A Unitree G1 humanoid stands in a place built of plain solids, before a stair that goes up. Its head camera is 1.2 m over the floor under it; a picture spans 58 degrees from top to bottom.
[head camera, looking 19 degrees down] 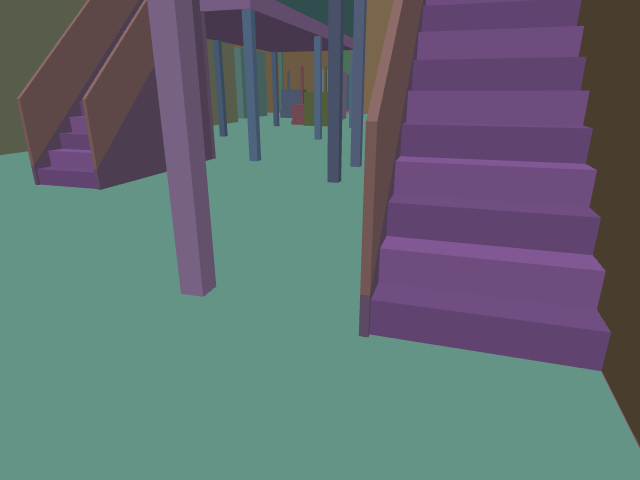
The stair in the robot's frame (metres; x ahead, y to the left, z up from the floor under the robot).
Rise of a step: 0.20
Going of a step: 0.22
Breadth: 1.07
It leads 17 degrees to the right of straight ahead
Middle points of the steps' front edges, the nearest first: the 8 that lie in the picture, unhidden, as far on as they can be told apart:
1.82 -0.77 0.20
2.03 -0.83 0.40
2.24 -0.89 0.60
2.45 -0.96 0.80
2.66 -1.02 1.00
2.87 -1.09 1.20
3.08 -1.15 1.40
3.29 -1.22 1.61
